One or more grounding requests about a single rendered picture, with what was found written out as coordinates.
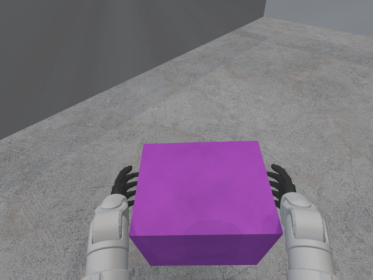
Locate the left robot forearm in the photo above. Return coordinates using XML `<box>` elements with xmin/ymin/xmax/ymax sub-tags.
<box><xmin>81</xmin><ymin>194</ymin><xmax>131</xmax><ymax>280</ymax></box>

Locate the robot right hand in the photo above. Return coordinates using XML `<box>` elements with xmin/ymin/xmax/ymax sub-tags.
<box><xmin>267</xmin><ymin>164</ymin><xmax>296</xmax><ymax>209</ymax></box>

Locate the carton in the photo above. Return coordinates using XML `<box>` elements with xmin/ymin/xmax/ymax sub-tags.
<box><xmin>129</xmin><ymin>141</ymin><xmax>283</xmax><ymax>266</ymax></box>

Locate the right robot forearm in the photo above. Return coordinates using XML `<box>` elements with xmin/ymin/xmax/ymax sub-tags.
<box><xmin>280</xmin><ymin>192</ymin><xmax>341</xmax><ymax>280</ymax></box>

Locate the robot left hand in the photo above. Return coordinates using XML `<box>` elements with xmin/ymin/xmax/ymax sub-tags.
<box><xmin>111</xmin><ymin>165</ymin><xmax>139</xmax><ymax>207</ymax></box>

